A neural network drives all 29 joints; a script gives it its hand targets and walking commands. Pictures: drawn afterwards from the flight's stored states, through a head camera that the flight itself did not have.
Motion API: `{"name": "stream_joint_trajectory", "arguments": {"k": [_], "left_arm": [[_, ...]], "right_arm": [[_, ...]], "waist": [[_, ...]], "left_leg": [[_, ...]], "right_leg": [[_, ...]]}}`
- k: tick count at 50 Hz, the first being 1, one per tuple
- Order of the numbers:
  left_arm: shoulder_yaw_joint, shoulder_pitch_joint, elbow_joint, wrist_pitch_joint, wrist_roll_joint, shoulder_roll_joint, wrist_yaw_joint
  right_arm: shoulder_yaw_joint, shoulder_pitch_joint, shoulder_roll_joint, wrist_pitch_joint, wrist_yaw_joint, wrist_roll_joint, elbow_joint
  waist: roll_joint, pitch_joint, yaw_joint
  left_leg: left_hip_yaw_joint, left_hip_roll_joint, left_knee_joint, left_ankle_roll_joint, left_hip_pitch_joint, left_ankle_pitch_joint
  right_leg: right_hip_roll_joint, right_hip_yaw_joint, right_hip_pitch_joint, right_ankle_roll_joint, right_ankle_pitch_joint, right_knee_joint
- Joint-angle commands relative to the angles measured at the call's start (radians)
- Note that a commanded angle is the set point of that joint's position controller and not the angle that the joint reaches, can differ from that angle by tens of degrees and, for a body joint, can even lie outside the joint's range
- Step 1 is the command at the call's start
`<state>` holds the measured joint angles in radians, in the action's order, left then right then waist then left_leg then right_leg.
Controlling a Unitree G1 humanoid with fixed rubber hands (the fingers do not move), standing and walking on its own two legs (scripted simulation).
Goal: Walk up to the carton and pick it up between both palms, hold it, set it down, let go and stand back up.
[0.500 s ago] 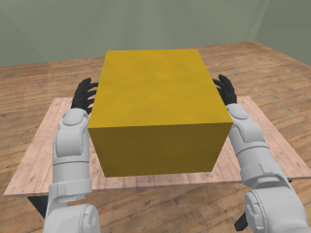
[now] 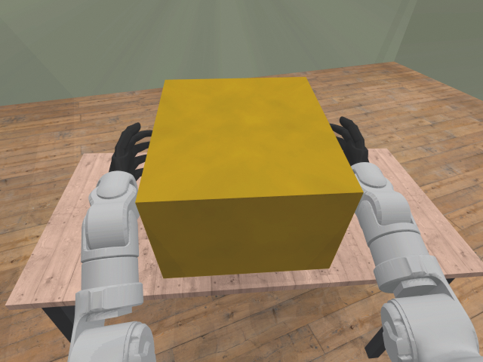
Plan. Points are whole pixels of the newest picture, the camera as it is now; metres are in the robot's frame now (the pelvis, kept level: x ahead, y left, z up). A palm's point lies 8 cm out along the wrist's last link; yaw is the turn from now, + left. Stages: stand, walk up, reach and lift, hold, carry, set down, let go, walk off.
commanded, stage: hold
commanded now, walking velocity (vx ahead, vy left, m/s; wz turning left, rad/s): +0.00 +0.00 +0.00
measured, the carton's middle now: (241, 167) +0.40 +0.01 +0.16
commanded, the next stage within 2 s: set down in 1.72 s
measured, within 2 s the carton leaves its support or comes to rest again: neither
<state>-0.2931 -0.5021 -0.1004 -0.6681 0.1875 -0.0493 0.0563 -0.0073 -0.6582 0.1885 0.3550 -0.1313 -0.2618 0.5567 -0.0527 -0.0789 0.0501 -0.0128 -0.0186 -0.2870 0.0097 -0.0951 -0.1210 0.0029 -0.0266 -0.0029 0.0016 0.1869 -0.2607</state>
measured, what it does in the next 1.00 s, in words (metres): stands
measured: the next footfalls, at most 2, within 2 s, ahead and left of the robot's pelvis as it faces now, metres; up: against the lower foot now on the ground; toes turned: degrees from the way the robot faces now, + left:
none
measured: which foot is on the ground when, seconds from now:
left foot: down 0.00-1.00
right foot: down 0.00-1.00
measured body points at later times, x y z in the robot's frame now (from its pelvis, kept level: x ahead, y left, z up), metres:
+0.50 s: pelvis -0.01 +0.00 +0.00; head -0.06 +0.02 +0.45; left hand +0.36 +0.19 +0.18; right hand +0.37 -0.18 +0.19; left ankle +0.03 +0.12 -0.75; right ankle -0.02 -0.11 -0.75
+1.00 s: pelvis +0.00 +0.00 +0.00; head -0.06 +0.02 +0.45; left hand +0.36 +0.19 +0.18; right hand +0.38 -0.18 +0.19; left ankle +0.03 +0.12 -0.75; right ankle -0.02 -0.11 -0.75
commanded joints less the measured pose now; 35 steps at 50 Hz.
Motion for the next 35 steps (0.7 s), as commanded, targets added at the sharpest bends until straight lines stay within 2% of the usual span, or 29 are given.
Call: {"name": "stream_joint_trajectory", "arguments": {"k": [1,2,5,12,13,14,15,16,26,35], "left_arm": [[0.497,-0.629,0.132,0.059,-0.127,0.493,0.124],[0.491,-0.64,0.127,0.058,-0.126,0.491,0.126],[0.491,-0.637,0.121,0.06,-0.129,0.497,0.129],[0.484,-0.666,0.101,0.066,-0.123,0.495,0.129],[0.479,-0.651,0.086,0.064,-0.12,0.497,0.131],[0.485,-0.659,0.105,0.067,-0.123,0.5,0.131],[0.475,-0.628,0.078,0.063,-0.108,0.493,0.135],[0.466,-0.628,0.093,0.064,-0.106,0.491,0.141],[0.496,-0.642,0.113,0.078,-0.126,0.502,0.122],[0.484,-0.637,0.095,0.074,-0.121,0.501,0.124]], "right_arm": [[0.34,-0.672,-0.624,-0.043,0.116,-0.073,-0.302],[0.339,-0.69,-0.625,-0.044,0.117,-0.071,-0.304],[0.335,-0.688,-0.63,-0.047,0.116,-0.07,-0.301],[0.314,-0.696,-0.625,-0.05,0.12,-0.06,-0.261],[0.318,-0.703,-0.626,-0.054,0.121,-0.059,-0.273],[0.318,-0.696,-0.629,-0.054,0.12,-0.058,-0.268],[0.292,-0.639,-0.622,-0.049,0.11,-0.047,-0.265],[0.302,-0.659,-0.612,-0.048,0.106,-0.053,-0.275],[0.337,-0.693,-0.625,-0.072,0.109,-0.059,-0.334],[0.33,-0.689,-0.624,-0.072,0.108,-0.051,-0.313]], "waist": [[0.05,-0.279,0.006],[0.05,-0.28,-0.001],[0.048,-0.282,0.004],[0.055,-0.27,0.01],[0.05,-0.274,0.004],[0.056,-0.285,0.008],[0.069,-0.239,0.032],[0.067,-0.254,0.02],[0.061,-0.295,-0.001],[0.05,-0.288,0.002]], "left_leg": [[-0.008,0.056,-0.007,0.001,0.214,0.204],[-0.01,0.057,-0.004,-0.001,0.206,0.191],[-0.009,0.056,-0.006,-0.001,0.208,0.202],[-0.009,0.055,0.001,0.0,0.209,0.173],[-0.011,0.057,0.0,-0.005,0.206,0.17],[-0.01,0.056,-0.001,-0.001,0.209,0.182],[-0.011,0.055,-0.004,0.009,0.219,0.203],[-0.01,0.059,-0.005,0.014,0.215,0.21],[-0.005,0.052,-0.015,0.009,0.235,0.219],[-0.011,0.052,-0.009,0.002,0.228,0.2]], "right_leg": [[0.044,-0.02,-0.072,-0.049,-0.242,0.032],[0.043,-0.021,-0.073,-0.049,-0.227,0.033],[0.045,-0.021,-0.065,-0.049,-0.246,0.031],[0.042,-0.025,-0.09,-0.048,-0.194,0.038],[0.04,-0.023,-0.086,-0.048,-0.199,0.04],[0.042,-0.024,-0.077,-0.048,-0.211,0.034],[0.044,-0.018,-0.069,-0.038,-0.23,0.049],[0.044,-0.02,-0.051,-0.041,-0.233,0.044],[0.051,-0.029,-0.087,-0.038,-0.207,0.043],[0.047,-0.022,-0.082,-0.04,-0.197,0.046]]}}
